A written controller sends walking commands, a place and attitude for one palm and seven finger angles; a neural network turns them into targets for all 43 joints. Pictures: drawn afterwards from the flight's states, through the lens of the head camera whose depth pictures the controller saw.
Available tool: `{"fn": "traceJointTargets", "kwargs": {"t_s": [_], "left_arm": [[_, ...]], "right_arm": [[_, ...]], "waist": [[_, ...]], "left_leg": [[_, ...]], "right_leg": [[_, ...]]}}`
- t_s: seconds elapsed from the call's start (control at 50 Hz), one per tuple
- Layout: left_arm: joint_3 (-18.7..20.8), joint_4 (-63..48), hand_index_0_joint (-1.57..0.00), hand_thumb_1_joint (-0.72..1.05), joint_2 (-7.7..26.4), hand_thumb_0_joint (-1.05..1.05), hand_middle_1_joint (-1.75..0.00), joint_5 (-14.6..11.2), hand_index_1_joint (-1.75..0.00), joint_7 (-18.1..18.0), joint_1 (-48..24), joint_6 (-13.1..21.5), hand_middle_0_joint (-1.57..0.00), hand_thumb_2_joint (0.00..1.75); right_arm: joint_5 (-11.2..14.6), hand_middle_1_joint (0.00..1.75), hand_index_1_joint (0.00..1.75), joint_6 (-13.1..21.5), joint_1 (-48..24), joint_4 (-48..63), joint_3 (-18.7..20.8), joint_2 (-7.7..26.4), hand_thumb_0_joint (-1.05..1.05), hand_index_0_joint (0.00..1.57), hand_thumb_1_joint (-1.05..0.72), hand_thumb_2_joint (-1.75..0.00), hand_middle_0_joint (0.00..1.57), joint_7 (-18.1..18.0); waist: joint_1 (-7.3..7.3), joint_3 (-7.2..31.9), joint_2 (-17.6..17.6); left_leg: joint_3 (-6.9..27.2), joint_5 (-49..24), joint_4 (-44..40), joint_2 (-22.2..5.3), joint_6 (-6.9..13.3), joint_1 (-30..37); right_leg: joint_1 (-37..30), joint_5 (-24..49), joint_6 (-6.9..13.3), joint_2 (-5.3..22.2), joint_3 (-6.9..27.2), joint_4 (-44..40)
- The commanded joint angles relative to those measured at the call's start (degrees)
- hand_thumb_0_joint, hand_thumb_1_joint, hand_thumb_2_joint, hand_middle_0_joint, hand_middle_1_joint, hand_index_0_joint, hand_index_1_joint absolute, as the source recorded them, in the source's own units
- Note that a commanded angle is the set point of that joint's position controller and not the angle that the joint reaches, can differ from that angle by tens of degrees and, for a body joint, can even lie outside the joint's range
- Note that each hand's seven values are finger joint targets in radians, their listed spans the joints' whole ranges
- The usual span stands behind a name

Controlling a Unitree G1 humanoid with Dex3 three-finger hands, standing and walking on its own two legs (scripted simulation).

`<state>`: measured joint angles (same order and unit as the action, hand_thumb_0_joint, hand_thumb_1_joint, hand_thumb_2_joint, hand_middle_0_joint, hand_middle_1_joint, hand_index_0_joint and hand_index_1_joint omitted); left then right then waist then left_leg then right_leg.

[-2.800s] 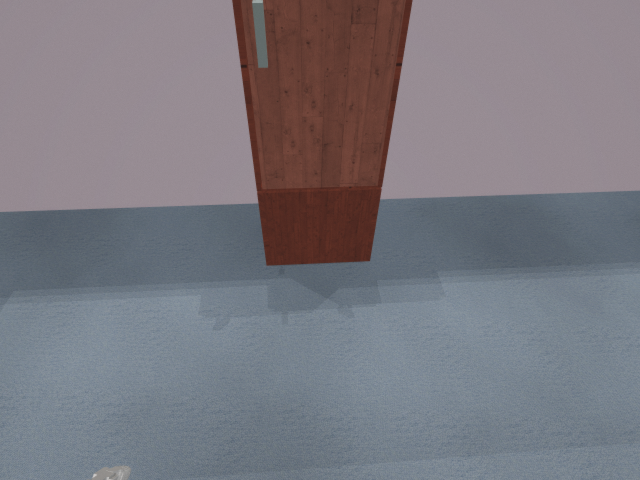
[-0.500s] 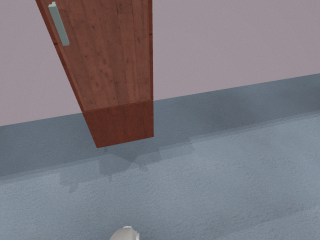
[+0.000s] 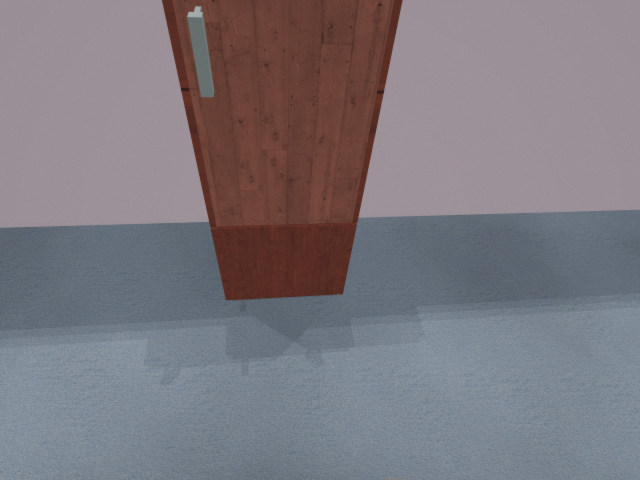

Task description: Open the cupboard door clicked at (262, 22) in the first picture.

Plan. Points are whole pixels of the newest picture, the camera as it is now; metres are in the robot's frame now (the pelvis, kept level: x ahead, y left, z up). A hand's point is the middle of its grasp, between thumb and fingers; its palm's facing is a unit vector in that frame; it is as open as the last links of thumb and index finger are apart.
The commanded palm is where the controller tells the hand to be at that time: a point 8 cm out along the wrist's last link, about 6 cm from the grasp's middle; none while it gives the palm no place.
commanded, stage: turn to face it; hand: left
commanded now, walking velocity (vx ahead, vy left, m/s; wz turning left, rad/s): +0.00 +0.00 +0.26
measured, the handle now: (202, 52) +0.79 +0.26 +0.15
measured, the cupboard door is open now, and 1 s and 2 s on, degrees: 0 0 0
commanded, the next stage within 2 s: take the last steps up to it in 0.14 s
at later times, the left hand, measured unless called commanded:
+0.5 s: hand out of the picture -0.02 +0.11 -0.15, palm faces +0.23 -0.95 -0.22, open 7.3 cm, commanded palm none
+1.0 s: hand out of the picture +0.05 +0.21 -0.18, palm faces +0.22 -0.96 -0.14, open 7.4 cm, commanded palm none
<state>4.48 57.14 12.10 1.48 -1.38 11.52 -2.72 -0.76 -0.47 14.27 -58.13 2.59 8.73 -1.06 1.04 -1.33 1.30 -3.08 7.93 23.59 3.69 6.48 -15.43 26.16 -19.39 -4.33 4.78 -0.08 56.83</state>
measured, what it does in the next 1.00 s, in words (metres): walks ahead: right foot, then left foot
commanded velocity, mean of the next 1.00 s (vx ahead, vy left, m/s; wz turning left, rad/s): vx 0.22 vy -0.01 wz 0.05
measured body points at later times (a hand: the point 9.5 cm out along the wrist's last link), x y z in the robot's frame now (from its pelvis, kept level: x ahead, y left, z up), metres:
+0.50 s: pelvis +0.01 -0.06 +0.01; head +0.01 -0.08 +0.46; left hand -0.03 +0.16 -0.14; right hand +0.06 -0.30 -0.16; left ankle -0.02 +0.09 -0.66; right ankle -0.01 -0.15 -0.74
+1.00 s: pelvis +0.12 +0.04 +0.00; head +0.11 +0.07 +0.45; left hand +0.04 +0.26 -0.17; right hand +0.22 -0.18 -0.13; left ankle +0.08 +0.12 -0.74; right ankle +0.13 -0.09 -0.66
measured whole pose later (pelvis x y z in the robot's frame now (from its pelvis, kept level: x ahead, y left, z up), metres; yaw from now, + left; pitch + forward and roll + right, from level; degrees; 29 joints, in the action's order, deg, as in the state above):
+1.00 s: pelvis +0.12 +0.04 +0.00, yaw +7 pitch -2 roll +0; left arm 3.7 64.7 9.7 1.7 0.2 21.0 0.2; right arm -0.2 5.5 12.7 -58.7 3.1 7.8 -2.3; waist -1.4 -0.9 3.4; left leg -11.8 15.7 23.0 -0.7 2.9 -5.9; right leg 27.9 -15.9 -0.6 6.2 -3.4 63.6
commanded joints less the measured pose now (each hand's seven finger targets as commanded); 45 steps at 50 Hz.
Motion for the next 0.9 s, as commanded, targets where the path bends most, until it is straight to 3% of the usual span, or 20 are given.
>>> {"fn": "traceJointTargets", "kwargs": {"t_s": [0.0, 0.08, 0.14, 0.2, 0.22, 0.24, 0.26, 0.32, 0.36, 0.46, 0.56, 0.66, 0.7, 0.72, 0.74, 0.76, 0.78, 0.8, 0.84, 0.88], "left_arm": [[0.1, -3.1, -0.20, 0.90, 2.6, 0.00, -0.30, 0.0, -0.30, -0.3, 0.6, 0.6, -0.20, 0.90], [-0.5, -3.6, -0.20, 0.90, 2.4, 0.00, -0.30, -0.3, -0.30, -0.5, 0.0, 0.8, -0.20, 0.90], [-0.8, -3.0, -0.20, 0.90, 2.0, 0.00, -0.30, -0.7, -0.30, -0.8, 2.6, 1.1, -0.20, 0.90], [-0.7, -1.9, -0.20, 0.90, 2.7, 0.00, -0.30, -0.8, -0.30, -1.2, 6.6, 1.9, -0.20, 0.90], [-0.6, -1.5, -0.20, 0.90, 4.6, 0.00, -0.30, -0.4, -0.30, -1.5, 7.2, 2.4, -0.20, 0.90], [-0.2, -1.6, -0.20, 0.90, 8.0, 0.00, -0.30, 0.0, -0.30, -1.6, 7.1, 2.8, -0.20, 0.90], [-0.1, -2.9, -0.20, 0.90, 9.4, 0.00, -0.30, -0.2, -0.30, -1.4, 6.0, 2.6, -0.20, 0.90], [-0.7, -2.4, -0.20, 0.90, 5.0, 0.00, -0.30, -0.5, -0.30, -0.9, 4.0, 3.9, -0.20, 0.90], [-1.0, -1.1, -0.20, 0.90, 3.7, 0.00, -0.30, -0.5, -0.30, -0.3, 7.6, 5.1, -0.20, 0.90], [-1.6, 2.3, -0.20, 0.90, 2.4, 0.00, -0.30, -0.1, -0.30, 0.0, 15.9, 6.5, -0.20, 0.90], [-1.6, 5.0, -0.20, 0.90, 2.7, 0.00, -0.30, 0.3, -0.30, 0.3, 19.7, 6.7, -0.20, 0.90], [-1.3, 7.0, -0.20, 0.90, 3.9, 0.00, -0.30, 0.5, -0.30, 0.3, 20.5, 6.2, -0.20, 0.90], [-1.2, 7.5, -0.20, 0.90, 3.9, 0.00, -0.30, 0.3, -0.30, 0.4, 19.2, 6.0, -0.20, 0.90], [-1.0, 7.6, -0.20, 0.90, 3.6, 0.00, -0.30, 0.0, -0.30, 0.3, 18.3, 5.8, -0.20, 0.90], [-1.3, 7.6, -0.20, 0.90, 2.3, 0.00, -0.30, -0.2, -0.30, 0.5, 18.2, 5.7, -0.20, 0.90], [-1.8, 6.8, -0.20, 0.90, -0.7, 0.00, -0.30, -0.6, -0.30, 0.8, 19.0, 5.7, -0.20, 0.90], [-2.3, 4.6, -0.20, 0.90, -1.8, 0.00, -0.30, -0.4, -0.30, 0.9, 16.5, 5.7, -0.20, 0.90], [-1.7, 3.8, -0.20, 0.90, -0.3, 0.00, -0.30, -0.1, -0.30, 0.7, 13.5, 5.5, -0.20, 0.90], [-1.3, 5.3, -0.20, 0.90, -1.0, 0.00, -0.30, 0.2, -0.30, 1.2, 11.6, 4.9, -0.20, 0.90], [-1.2, 6.7, -0.20, 0.90, -2.3, 0.00, -0.30, 0.2, -0.30, 1.8, 13.7, 4.5, -0.20, 0.90]], "right_arm": [[-0.5, 0.30, 0.30, 0.5, 3.3, 2.5, 2.4, 10.0, 0.00, 0.20, -0.90, -0.90, 0.20, -0.5], [-0.7, 0.30, 0.30, 0.1, 3.6, 2.5, 2.5, 10.6, 0.00, 0.20, -0.90, -0.90, 0.20, -0.4], [-0.7, 0.30, 0.30, -0.1, 2.9, 2.3, 2.7, 11.0, 0.00, 0.20, -0.90, -0.90, 0.20, -0.3], [0.0, 0.30, 0.30, -0.2, 1.4, 2.5, 2.4, 9.7, 0.00, 0.20, -0.90, -0.90, 0.20, 0.1], [0.4, 0.30, 0.30, -0.1, 1.8, 2.5, 2.1, 7.3, 0.00, 0.20, -0.90, -0.90, 0.20, 0.4], [0.6, 0.30, 0.30, -0.2, 1.9, 3.4, 1.3, 4.3, 0.00, 0.20, -0.90, -0.90, 0.20, 0.5], [-0.2, 0.30, 0.30, -0.7, 0.0, 4.3, 2.0, 6.3, 0.00, 0.20, -0.90, -0.90, 0.20, 0.5], [-1.2, 0.30, 0.30, -1.2, 1.7, 1.7, 2.4, 6.6, 0.00, 0.20, -0.90, -0.90, 0.20, 1.5], [-1.3, 0.30, 0.30, -0.6, 2.8, 1.1, 2.3, 5.6, 0.00, 0.20, -0.90, -0.90, 0.20, 1.9], [-1.3, 0.30, 0.30, 0.2, -1.8, 2.1, 1.9, 5.1, 0.00, 0.20, -0.90, -0.90, 0.20, 2.1], [-1.0, 0.30, 0.30, 0.5, -7.1, 3.0, 1.3, 4.4, 0.00, 0.20, -0.90, -0.90, 0.20, 2.4], [-0.4, 0.30, 0.30, 1.6, -10.1, 3.7, 0.4, 2.5, 0.00, 0.20, -0.90, -0.90, 0.20, 2.7], [-0.3, 0.30, 0.30, 2.2, -7.1, 2.5, 0.4, 2.7, 0.00, 0.20, -0.90, -0.90, 0.20, 2.4], [-0.3, 0.30, 0.30, 2.7, -3.1, 1.1, 0.5, 3.4, 0.00, 0.20, -0.90, -0.90, 0.20, 2.1], [-0.4, 0.30, 0.30, 3.2, 3.3, -1.1, 1.0, 5.7, 0.00, 0.20, -0.90, -0.90, 0.20, 1.3], [-0.8, 0.30, 0.30, 3.8, 11.0, -3.1, 2.6, 11.6, 0.00, 0.20, -0.90, -0.90, 0.20, 0.5], [-0.4, 0.30, 0.30, 3.5, 16.6, -3.9, 3.4, 15.9, 0.00, 0.20, -0.90, -0.90, 0.20, 0.0], [-0.3, 0.30, 0.30, 3.0, 15.3, -3.8, 3.2, 15.1, 0.00, 0.20, -0.90, -0.90, 0.20, -0.3], [-0.2, 0.30, 0.30, 3.6, 7.1, -2.6, 1.3, 8.2, 0.00, 0.20, -0.90, -0.90, 0.20, -0.6], [0.1, 0.30, 0.30, 4.7, 5.0, -2.4, 0.3, 4.7, 0.00, 0.20, -0.90, -0.90, 0.20, -0.7]], "waist": [[0.55, 1.5, -7.2], [0.79, 2.0, -6.9], [-0.18, 2.9, -6.7], [-2.22, 3.5, -4.3], [-2.09, 3.0, 2.0], [-1.75, 1.9, 12.8], [-2.83, -1.0, 12.4], [-0.40, -6.1, 6.5], [-0.82, -5.3, 4.2], [-3.40, -5.3, 5.7], [-4.59, -7.1, 8.1], [-5.01, -6.6, 8.8], [-3.12, -5.9, 8.8], [-1.11, -4.2, 7.1], [1.52, -0.4, 1.6], [4.43, 5.8, -11.0], [5.60, 7.0, -18.5], [5.56, 3.3, -11.9], [1.99, -4.5, -7.7], [-0.66, -5.6, -6.8]], "left_leg": [[20.3, 1.0, -10.7, -16.6, 3.9, 5.7], [22.1, -1.2, -9.3, -16.8, 4.8, 4.6], [22.6, -2.7, -8.4, -16.0, 4.1, 2.6], [19.8, 1.0, -4.6, -12.2, 0.1, -3.7], [15.4, 6.1, 0.8, -8.3, -3.0, -8.7], [7.1, 14.3, 9.5, -1.6, -6.5, -14.7], [4.8, 19.2, 19.9, -1.3, -7.1, -13.7], [4.6, 12.4, 34.1, -4.5, -7.1, -17.2], [3.6, 8.7, 37.0, -5.6, -7.5, -19.6], [2.4, 6.3, 34.9, -8.5, -8.4, -23.1], [-0.4, 8.1, 27.2, -9.3, -8.4, -21.4], [-3.9, 10.8, 15.7, -7.4, -6.9, -11.4], [-5.5, 8.3, 9.9, -6.1, -6.3, -3.0], [-6.7, 5.5, 4.8, -5.3, -6.1, 5.0], [-5.4, 6.0, 1.0, -6.5, -5.4, 15.6], [11.2, 9.0, -2.0, -19.4, -1.9, 27.1], [24.1, 9.6, -8.6, -29.0, 2.2, 29.3], [24.4, 11.5, -11.0, -30.8, 3.9, 24.8], [14.9, 6.6, -12.7, -25.7, 1.6, 12.4], [6.9, -4.5, -13.1, -22.0, 0.3, 7.4]], "right_leg": [[2.1, -2.9, 0.0, -0.6, -0.2, -4.7], [-2.5, -5.3, 1.1, -1.8, -0.3, -11.5], [-8.4, -3.7, 2.0, -3.2, -0.6, -18.1], [-20.0, 6.7, 2.7, -2.4, -0.6, -34.5], [-23.9, 5.4, 4.6, 3.6, 5.7, -40.0], [-24.2, -1.1, 9.1, 14.4, 17.5, -44.7], [-15.5, -6.6, 13.5, 20.1, 21.3, -48.9], [-13.7, -7.8, 11.2, 13.2, 13.8, -49.6], [-17.9, -2.6, 10.0, 11.0, 8.8, -47.9], [-24.4, 3.2, 10.6, 11.7, 8.0, -47.6], [-23.9, 5.7, 11.9, 12.2, 7.0, -48.0], [-20.1, 9.3, 12.1, 11.9, 4.2, -45.4], [-16.2, 8.9, 11.1, 10.3, 2.3, -42.4], [-12.9, 9.6, 10.0, 8.6, 0.3, -38.4], [-9.6, 12.6, 8.4, 5.9, -2.4, -28.7], [0.3, 1.9, 5.4, 0.8, -6.7, -13.6], [9.1, -13.3, 4.3, -2.2, -6.5, 0.7], [11.7, -12.8, 5.3, -0.3, -2.6, 7.4], [10.4, -3.0, 5.1, 3.2, -0.7, 10.8], [5.9, 2.5, 4.1, 3.7, -1.4, 9.5]]}}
